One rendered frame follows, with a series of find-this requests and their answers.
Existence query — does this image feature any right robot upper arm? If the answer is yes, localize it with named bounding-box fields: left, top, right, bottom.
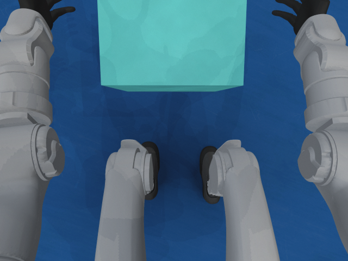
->
left=297, top=130, right=348, bottom=254

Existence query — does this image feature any robot left forearm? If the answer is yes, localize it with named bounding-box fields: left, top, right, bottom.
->
left=0, top=8, right=54, bottom=128

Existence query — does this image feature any carton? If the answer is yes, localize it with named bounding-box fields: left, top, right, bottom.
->
left=97, top=0, right=247, bottom=92

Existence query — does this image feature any right robot shin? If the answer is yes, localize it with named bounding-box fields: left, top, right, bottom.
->
left=207, top=140, right=260, bottom=197

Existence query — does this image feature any robot shin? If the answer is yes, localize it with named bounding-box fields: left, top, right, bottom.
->
left=207, top=140, right=260, bottom=197
left=105, top=139, right=154, bottom=194

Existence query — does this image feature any left robot shin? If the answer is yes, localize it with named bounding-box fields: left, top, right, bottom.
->
left=105, top=139, right=154, bottom=194

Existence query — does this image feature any left robot upper arm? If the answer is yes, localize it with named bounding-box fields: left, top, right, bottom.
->
left=0, top=123, right=65, bottom=261

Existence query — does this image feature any robot right forearm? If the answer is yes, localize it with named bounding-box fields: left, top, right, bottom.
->
left=293, top=14, right=348, bottom=132

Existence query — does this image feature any left robot hand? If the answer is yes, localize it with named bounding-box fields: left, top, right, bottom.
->
left=18, top=0, right=76, bottom=30

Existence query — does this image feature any right robot hand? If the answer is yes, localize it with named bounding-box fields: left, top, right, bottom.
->
left=272, top=0, right=330, bottom=35

